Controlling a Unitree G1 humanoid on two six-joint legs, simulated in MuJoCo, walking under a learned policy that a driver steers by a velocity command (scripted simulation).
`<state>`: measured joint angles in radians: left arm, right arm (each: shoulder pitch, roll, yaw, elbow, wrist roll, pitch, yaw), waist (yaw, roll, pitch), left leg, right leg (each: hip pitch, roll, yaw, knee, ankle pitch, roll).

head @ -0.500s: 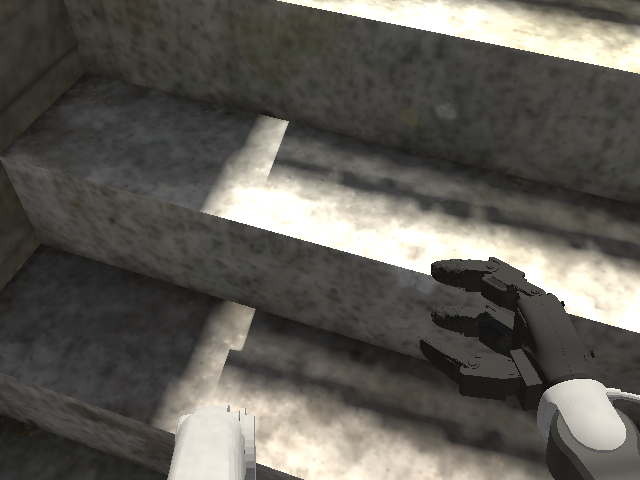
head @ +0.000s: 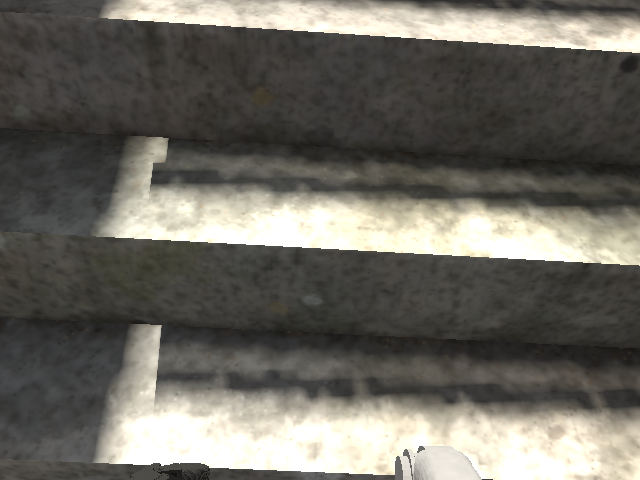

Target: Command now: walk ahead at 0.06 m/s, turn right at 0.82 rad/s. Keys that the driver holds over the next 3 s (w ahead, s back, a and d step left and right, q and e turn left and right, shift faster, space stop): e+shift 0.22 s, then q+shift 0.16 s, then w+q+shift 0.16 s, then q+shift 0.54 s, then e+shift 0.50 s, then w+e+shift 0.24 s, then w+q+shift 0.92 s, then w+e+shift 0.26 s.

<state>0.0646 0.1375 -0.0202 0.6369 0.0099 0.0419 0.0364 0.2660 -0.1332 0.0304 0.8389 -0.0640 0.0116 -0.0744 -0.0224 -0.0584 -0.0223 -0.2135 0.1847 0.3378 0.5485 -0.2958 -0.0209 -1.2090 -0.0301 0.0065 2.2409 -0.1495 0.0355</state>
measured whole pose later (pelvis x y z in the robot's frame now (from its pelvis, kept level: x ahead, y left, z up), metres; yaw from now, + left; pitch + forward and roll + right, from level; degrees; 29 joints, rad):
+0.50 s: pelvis +0.13 -0.09 +0.11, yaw -14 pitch +2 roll +1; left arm 0.20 0.17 -0.04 0.65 0.08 -0.09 0.00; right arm 0.29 -0.24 -0.03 0.61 0.00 0.03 -0.03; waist -0.08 -0.03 -0.12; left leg -0.85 -0.12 0.10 1.99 -0.33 0.00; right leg -0.51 -0.10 -0.20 1.19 -0.87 -0.01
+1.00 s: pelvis +0.22 -0.11 +0.21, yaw +8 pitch +3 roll -4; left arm -0.12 0.12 -0.03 0.48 0.02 0.00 0.01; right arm 0.39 -0.18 -0.04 0.63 0.00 0.08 -0.11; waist -0.07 0.00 -0.06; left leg -0.27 -0.18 -0.41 0.54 -0.25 0.06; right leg -0.68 0.12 0.05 1.23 -0.38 0.05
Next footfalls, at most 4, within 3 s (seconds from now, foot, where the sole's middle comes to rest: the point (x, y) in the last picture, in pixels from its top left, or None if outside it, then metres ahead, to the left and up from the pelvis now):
0.16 right None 0.13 -0.17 -0.57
0.66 left None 0.24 -0.04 -0.57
1.08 right None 0.27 -0.23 -0.57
1.40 left None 0.27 0.01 -0.57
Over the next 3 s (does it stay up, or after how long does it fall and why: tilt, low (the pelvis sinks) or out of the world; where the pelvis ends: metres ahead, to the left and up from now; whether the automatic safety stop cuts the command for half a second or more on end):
stays up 0.73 -0.15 0.62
